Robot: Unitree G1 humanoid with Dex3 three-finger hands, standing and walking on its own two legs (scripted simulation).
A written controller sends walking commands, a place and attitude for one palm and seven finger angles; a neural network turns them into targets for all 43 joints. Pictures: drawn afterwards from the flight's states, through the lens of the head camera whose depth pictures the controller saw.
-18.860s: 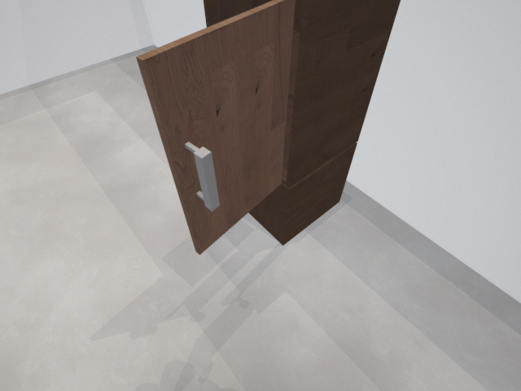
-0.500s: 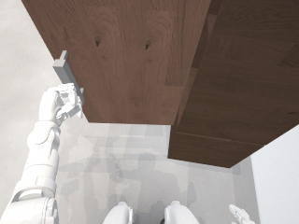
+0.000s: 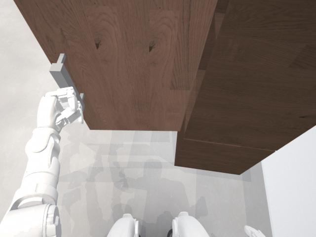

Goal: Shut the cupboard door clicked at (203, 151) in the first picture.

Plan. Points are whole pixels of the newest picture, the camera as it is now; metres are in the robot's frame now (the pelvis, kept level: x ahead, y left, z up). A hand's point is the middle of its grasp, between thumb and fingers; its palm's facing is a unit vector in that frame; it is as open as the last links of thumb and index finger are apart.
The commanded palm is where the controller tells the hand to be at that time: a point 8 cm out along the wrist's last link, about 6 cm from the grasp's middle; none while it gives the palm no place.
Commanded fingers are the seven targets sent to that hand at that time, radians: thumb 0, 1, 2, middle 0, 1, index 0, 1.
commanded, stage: push the door shut along its arc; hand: left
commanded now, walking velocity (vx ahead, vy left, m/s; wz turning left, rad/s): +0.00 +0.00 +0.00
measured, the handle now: (71, 84) +0.50 +0.24 +0.05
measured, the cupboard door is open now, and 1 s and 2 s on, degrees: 98 81 67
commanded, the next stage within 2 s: pull the fist back off the door in 1.74 s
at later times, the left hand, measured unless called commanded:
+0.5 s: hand (84, 94) +0.47 +0.20 +0.05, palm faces -0.13 -0.99 -0.04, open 3.1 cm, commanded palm +0.46 +0.24 +0.05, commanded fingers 0.00 0.90 0.90 -1.30 -1.50 -1.30 -1.50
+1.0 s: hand (96, 77) +0.52 +0.17 +0.06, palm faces -0.25 -0.97 -0.02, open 3.1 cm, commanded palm +0.52 +0.21 +0.05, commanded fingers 0.00 0.90 0.90 -1.30 -1.50 -1.30 -1.50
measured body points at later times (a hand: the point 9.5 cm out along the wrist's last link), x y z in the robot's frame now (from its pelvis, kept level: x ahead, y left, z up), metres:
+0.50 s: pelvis -0.01 +0.00 -0.02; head +0.12 +0.02 +0.42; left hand +0.47 +0.25 +0.06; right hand +0.05 -0.27 -0.13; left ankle +0.01 +0.10 -0.66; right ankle +0.02 -0.10 -0.66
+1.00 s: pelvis +0.00 +0.01 -0.02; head +0.15 +0.03 +0.40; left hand +0.53 +0.22 +0.06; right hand -0.01 -0.26 -0.13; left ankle +0.01 +0.10 -0.66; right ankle +0.02 -0.10 -0.66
